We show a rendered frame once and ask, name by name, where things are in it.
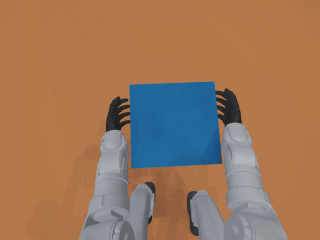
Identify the left robot foot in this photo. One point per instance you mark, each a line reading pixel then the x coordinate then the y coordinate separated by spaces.
pixel 152 187

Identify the right robot hand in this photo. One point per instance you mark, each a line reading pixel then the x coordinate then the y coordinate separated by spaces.
pixel 231 111

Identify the robot right forearm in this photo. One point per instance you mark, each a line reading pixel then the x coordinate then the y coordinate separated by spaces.
pixel 244 184

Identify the carton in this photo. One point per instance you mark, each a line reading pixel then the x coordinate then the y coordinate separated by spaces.
pixel 174 124

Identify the right robot upper arm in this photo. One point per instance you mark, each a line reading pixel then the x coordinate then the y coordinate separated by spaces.
pixel 246 226

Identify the robot left thigh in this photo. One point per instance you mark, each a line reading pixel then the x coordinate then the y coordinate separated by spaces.
pixel 141 208

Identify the left robot hand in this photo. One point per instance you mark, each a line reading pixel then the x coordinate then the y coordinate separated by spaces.
pixel 113 117

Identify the robot left forearm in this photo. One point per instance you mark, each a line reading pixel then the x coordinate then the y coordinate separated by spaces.
pixel 110 200

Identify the left robot upper arm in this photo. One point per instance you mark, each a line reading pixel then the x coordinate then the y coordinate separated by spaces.
pixel 117 229

